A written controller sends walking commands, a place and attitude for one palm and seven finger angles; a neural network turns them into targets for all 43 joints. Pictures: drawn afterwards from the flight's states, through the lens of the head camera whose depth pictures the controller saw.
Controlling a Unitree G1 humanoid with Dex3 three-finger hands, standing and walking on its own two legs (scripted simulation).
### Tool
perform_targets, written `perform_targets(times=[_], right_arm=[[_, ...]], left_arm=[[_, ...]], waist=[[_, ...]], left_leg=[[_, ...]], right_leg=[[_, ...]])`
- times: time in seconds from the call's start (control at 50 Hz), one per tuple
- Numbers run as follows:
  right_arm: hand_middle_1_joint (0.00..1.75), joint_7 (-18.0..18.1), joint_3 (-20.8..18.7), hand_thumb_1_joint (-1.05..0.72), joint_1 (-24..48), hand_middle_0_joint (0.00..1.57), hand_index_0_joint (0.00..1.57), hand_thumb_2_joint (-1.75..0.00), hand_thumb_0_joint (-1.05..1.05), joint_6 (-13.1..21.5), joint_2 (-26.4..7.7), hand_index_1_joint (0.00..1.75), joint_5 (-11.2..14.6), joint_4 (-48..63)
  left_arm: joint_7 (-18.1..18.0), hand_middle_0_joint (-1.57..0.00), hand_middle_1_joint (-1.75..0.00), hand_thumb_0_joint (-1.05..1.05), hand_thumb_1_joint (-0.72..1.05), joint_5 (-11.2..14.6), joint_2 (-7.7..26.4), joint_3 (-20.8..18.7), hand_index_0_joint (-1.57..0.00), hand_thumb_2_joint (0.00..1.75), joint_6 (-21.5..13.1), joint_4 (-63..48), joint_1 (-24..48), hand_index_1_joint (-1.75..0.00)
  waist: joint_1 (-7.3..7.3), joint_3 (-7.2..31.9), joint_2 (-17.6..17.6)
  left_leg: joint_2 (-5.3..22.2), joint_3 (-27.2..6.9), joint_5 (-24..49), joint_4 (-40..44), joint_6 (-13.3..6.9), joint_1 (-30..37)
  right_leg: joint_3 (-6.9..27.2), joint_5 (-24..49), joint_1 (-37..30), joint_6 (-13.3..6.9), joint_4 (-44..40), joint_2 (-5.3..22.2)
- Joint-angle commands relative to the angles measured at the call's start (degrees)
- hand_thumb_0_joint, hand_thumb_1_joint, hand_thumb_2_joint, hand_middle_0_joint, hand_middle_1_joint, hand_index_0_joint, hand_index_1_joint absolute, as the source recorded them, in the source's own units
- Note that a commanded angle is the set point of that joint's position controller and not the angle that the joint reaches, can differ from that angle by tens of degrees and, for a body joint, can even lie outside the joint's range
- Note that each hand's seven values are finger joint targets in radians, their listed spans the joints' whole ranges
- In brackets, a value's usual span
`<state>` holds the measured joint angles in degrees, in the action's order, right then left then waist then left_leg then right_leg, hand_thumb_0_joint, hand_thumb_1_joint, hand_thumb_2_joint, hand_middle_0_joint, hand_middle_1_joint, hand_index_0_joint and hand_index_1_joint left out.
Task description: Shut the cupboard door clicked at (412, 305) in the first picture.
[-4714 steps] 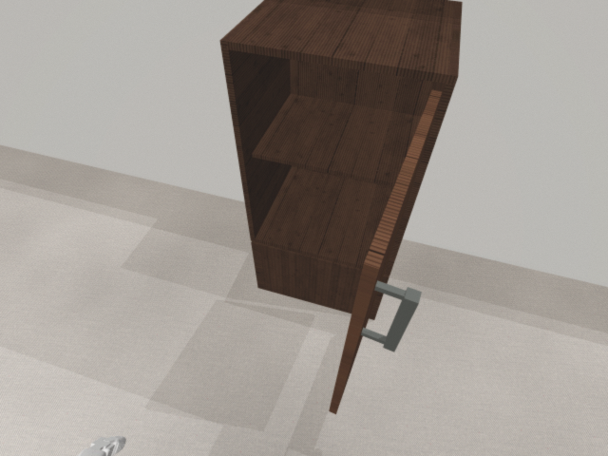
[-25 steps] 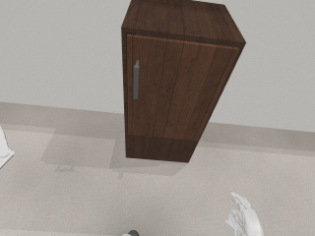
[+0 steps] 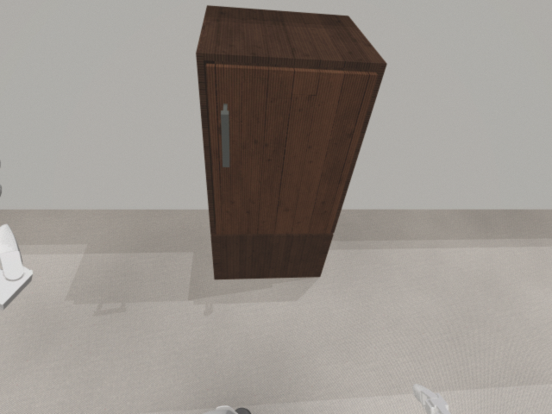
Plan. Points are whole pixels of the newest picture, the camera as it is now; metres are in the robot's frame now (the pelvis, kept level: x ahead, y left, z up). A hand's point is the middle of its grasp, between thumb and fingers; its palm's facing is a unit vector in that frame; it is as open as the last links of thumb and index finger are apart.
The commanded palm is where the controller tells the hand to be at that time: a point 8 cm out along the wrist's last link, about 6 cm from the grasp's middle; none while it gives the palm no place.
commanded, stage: stop stepping back and stand still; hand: left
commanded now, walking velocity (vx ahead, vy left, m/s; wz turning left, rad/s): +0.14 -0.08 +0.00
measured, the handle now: (225, 136) +0.78 +0.11 -0.01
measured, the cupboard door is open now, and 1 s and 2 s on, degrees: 0 0 0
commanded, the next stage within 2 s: let the arm hang, fingers relaxed in 0.54 s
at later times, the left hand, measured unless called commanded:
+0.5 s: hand out of the picture +0.17 +0.27 +0.19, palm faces +0.33 -0.80 -0.51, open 7.4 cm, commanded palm +0.12 +0.32 +0.19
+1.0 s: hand out of the picture +0.04 +0.23 -0.16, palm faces +0.02 -0.98 -0.19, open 6.8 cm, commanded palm none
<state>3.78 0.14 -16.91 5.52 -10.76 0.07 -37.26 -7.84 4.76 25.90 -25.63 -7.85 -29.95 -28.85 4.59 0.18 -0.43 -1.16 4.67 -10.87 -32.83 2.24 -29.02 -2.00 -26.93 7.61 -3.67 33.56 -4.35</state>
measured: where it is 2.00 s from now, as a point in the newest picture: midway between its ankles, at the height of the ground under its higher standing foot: outside the picture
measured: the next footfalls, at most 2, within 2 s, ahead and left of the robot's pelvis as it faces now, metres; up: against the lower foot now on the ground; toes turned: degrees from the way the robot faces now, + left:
left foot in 0.14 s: +0.10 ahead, +0.13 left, +0.00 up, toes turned -1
right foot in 0.44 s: -0.03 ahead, -0.03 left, +0.00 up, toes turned -9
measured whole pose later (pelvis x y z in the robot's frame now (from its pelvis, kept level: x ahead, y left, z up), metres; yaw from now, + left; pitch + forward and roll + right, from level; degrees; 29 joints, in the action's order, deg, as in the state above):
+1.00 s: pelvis -0.02 +0.05 +0.01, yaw -1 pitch -1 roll +0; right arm 1.4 1.4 -12.8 -1.8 -9.4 -1.3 -55.9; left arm -1.5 -0.2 10.5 -1.3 1.2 52.8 -14.8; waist 0.3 -2.8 -1.4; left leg 1.9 2.8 -11.2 -29.7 0.2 -17.6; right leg -8.1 -20.1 8.0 -2.3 28.8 0.1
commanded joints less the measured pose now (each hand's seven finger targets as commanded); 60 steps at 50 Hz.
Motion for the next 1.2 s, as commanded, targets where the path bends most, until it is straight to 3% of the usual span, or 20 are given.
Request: perform_targets(times=[0.0,0.08,0.12,0.14,0.18,0.24,0.32,0.38,0.42,0.44,0.48,0.6,0.62,0.64,0.68,0.7,0.78,0.86,0.92,1.18], right_arm=[[0.3,-0.8,-3.3,-0.9,6.5,0.2,0.2,-0.9,0.0,1.9,-7.9,0.3,-0.5,8.2],[0.3,1.0,-2.5,-0.9,6.1,0.2,0.2,-0.9,0.0,3.4,-7.9,0.3,-0.1,5.9],[0.3,1.9,-3.1,-0.9,6.0,0.2,0.2,-0.9,0.0,4.7,-10.5,0.3,0.6,7.6],[0.3,1.8,-2.9,-0.9,7.4,0.2,0.2,-0.9,0.0,5.0,-10.1,0.3,0.6,9.2],[0.3,1.0,-2.2,-0.9,7.7,0.2,0.2,-0.9,0.0,5.6,-7.8,0.3,-0.5,7.9],[0.3,-0.7,-2.0,-0.9,9.7,0.2,0.2,-0.9,0.0,5.2,-7.0,0.3,-0.8,9.3],[0.3,-0.7,-1.6,-0.9,9.1,0.2,0.2,-0.9,0.0,2.4,-6.8,0.3,-1.1,10.8],[0.3,0.3,-1.6,-0.9,8.5,0.2,0.2,-0.9,0.0,0.3,-6.3,0.3,-1.2,10.5],[0.3,0.4,-1.7,-0.9,7.4,0.2,0.2,-0.9,0.0,-0.9,-5.5,0.3,-1.3,10.1],[0.3,0.3,-1.5,-0.9,7.9,0.2,0.2,-0.9,0.0,-0.5,-6.1,0.3,-1.2,9.7],[0.3,-0.1,-2.5,-0.9,6.0,0.2,0.2,-0.9,0.0,0.4,-6.9,0.3,0.3,8.6],[0.3,1.3,-1.8,-0.9,10.6,0.2,0.2,-0.9,0.0,2.3,-7.2,0.3,-0.1,8.2],[0.3,-5.1,-3.1,-0.9,9.1,0.2,0.2,-0.9,0.0,3.1,-12.5,0.3,-1.1,-1.9],[0.3,-5.1,-2.1,-0.9,4.8,0.2,0.2,-0.9,0.0,-0.8,-9.7,0.3,-0.4,0.2],[0.3,-4.4,-2.3,-0.9,4.8,0.2,0.2,-0.9,0.0,-3.1,-12.5,0.3,-1.5,0.7],[0.3,-3.9,-2.1,-0.9,6.2,0.2,0.2,-0.9,0.0,-3.6,-13.1,0.3,-2.0,1.5],[0.3,-3.1,-1.2,-0.9,7.5,0.2,0.2,-0.9,0.0,-5.0,-10.7,0.3,-1.9,-3.1],[0.3,-3.0,-0.2,-0.9,5.5,0.2,0.2,-0.9,0.0,-5.7,-8.0,0.3,-1.8,-11.0],[0.3,-2.3,-0.6,-0.9,4.9,0.2,0.2,-0.9,0.0,-5.5,-6.3,0.3,-1.7,-14.8],[0.3,-1.7,-0.5,-0.9,0.5,0.2,0.2,-0.9,0.0,-5.5,-5.1,0.3,-0.9,-24.7]], left_arm=[[-1.6,-0.2,-0.3,0.0,0.9,-0.7,13.6,-11.7,-0.2,0.9,-6.1,-18.4,0.2,-0.3],[-3.7,-0.2,-0.3,0.0,0.9,-2.7,7.6,-3.8,-0.2,0.9,-6.0,-5.5,10.8,-0.3],[-3.6,-0.2,-0.3,0.0,0.9,-2.5,7.2,-2.4,-0.2,0.9,-5.7,-6.6,12.6,-0.3],[-3.4,-0.2,-0.3,0.0,0.9,-2.3,7.5,-2.7,-0.2,0.9,-6.0,-7.6,12.9,-0.3],[-2.2,-0.2,-0.3,0.0,0.9,-1.6,9.2,-4.5,-0.2,0.9,-5.8,-10.4,8.8,-0.3],[-1.6,-0.2,-0.3,0.0,0.9,-1.9,8.0,-4.0,-0.2,0.9,-5.6,-16.5,1.8,-0.3],[-2.1,-0.2,-0.3,0.0,0.9,-1.8,8.1,-4.9,-0.2,0.9,-3.7,-14.2,-3.7,-0.3],[-2.7,-0.2,-0.3,0.0,0.9,-1.7,9.9,-6.4,-0.2,0.9,-2.2,-11.3,-2.7,-0.3],[-2.8,-0.2,-0.3,0.0,0.9,-1.5,11.6,-8.1,-0.2,0.9,-2.2,-10.5,-1.1,-0.3],[-3.4,-0.2,-0.3,0.0,0.9,-1.0,14.3,-10.5,-0.2,0.9,-3.5,-11.0,1.7,-0.3],[-3.3,-0.2,-0.3,0.0,0.9,-1.0,7.6,-5.6,-0.2,0.9,-3.4,-3.5,0.4,-0.3],[-3.5,-0.2,-0.3,0.0,0.9,-2.7,8.5,-2.8,-0.2,0.9,-6.1,-7.3,9.4,-0.3],[5.0,-0.2,-0.3,0.0,0.9,-8.1,-5.1,18.0,-0.2,0.9,3.8,35.6,7.7,-0.3],[7.2,-0.2,-0.3,0.0,0.9,-6.0,-6.2,18.7,-0.2,0.9,7.7,36.9,3.8,-0.3],[7.6,-0.2,-0.3,0.0,0.9,-6.3,-9.6,21.0,-0.2,0.9,9.3,41.6,3.5,-0.3],[7.6,-0.2,-0.3,0.0,0.9,-6.5,-9.4,21.5,-0.2,0.9,9.1,43.9,5.3,-0.3],[7.6,-0.2,-0.3,0.0,0.9,-6.2,-3.4,21.5,-0.2,0.9,7.8,59.0,12.1,-0.3],[6.9,-0.2,-0.3,0.0,0.9,-5.3,-5.2,23.3,-0.2,0.9,7.5,73.4,14.3,-0.3],[6.4,-0.2,-0.3,0.0,0.9,-5.5,-9.0,22.8,-0.2,0.9,7.5,79.7,11.4,-0.3],[6.3,-0.2,-0.3,0.0,0.9,-5.3,-10.4,24.7,-0.2,0.9,7.6,93.9,8.0,-0.3]], waist=[[-3.27,-1.7,-9.9],[-1.97,-2.2,4.6],[-2.58,-1.9,16.6],[-3.34,-1.4,15.3],[-2.52,1.6,14.2],[-4.31,3.9,10.6],[-3.95,3.2,16.5],[-3.48,4.3,9.9],[-3.19,4.8,-2.1],[-3.55,3.5,-4.6],[-3.14,1.8,-6.1],[-4.65,-3.4,-3.5],[-1.06,-6.4,1.4],[-2.5,0.2,3.8],[-5.12,4.0,5.4],[-5.94,3.0,-1.7],[-4.82,3.0,-14.3],[-3.63,3.7,2.6],[-4.31,3.8,7.5],[-4.2,-3.1,0.4]], left_leg=[[3.9,-10.0,-10.5,-34.1,0.0,0.3],[3.2,-1.6,-7.5,-0.1,-2.2,15.4],[14.1,-20.4,-12.4,14.3,-6.1,18.7],[18.4,-28.6,-13.1,18.6,-8.3,17.0],[19.9,-34.5,-31.9,27.7,-5.3,12.9],[17.5,-21.9,-27.8,27.4,-4.6,9.9],[14.1,-11.1,-28.6,27.0,-2.8,3.4],[9.6,-6.9,-24.6,14.7,-2.3,1.8],[4.7,-3.0,-11.5,-9.4,-1.6,-2.0],[4.3,-2.8,-8.0,-15.8,-1.2,-5.0],[4.4,-5.9,-11.2,-23.1,-1.0,-6.6],[4.8,-1.3,-5.9,-7.0,-2.4,4.8],[8.2,0.7,0.1,-7.1,-1.7,4.6],[5.7,-3.9,12.6,-4.2,-2.3,15.6],[14.4,-13.1,19.4,1.1,-7.8,11.1],[16.0,-16.3,18.6,2.0,-9.3,7.9],[4.2,-5.2,7.5,-4.8,-2.5,9.5],[6.2,-5.6,15.4,3.5,-2.5,18.0],[7.3,-6.2,14.5,5.7,-3.4,19.2],[8.1,-6.1,8.2,13.4,-3.9,21.3]], right_leg=[[24.9,-14.3,21.7,-12.6,-23.8,22.6],[6.7,-4.7,17.0,-2.7,-9.6,11.6],[0.1,-0.9,19.7,3.0,6.1,3.9],[-0.3,-0.3,19.5,4.2,10.7,1.4],[4.4,-1.6,17.7,3.9,20.5,2.3],[1.6,3.4,11.3,3.2,16.9,2.2],[-6.0,2.4,-0.8,2.3,3.5,-1.1],[-2.9,2.0,-7.7,-0.3,-11.1,1.7],[19.9,-1.6,-4.0,-7.9,-20.3,17.6],[24.5,6.9,-2.8,-10.5,-22.3,23.0],[21.5,0.8,1.3,-9.3,-20.5,21.9],[10.4,16.4,6.1,-5.3,-16.7,18.5],[-3.9,37.3,11.1,-2.2,-3.4,21.9],[0.9,32.6,15.7,0.2,2.2,14.3],[-3.3,8.8,12.3,3.8,9.2,8.6],[-2.4,5.0,9.6,3.6,8.1,7.7],[6.6,30.0,5.4,-1.2,-8.4,17.2],[3.4,26.9,4.0,0.3,-8.3,13.4],[2.5,23.2,1.2,1.2,-12.3,12.1],[1.8,16.4,2.0,1.4,-17.9,11.4]])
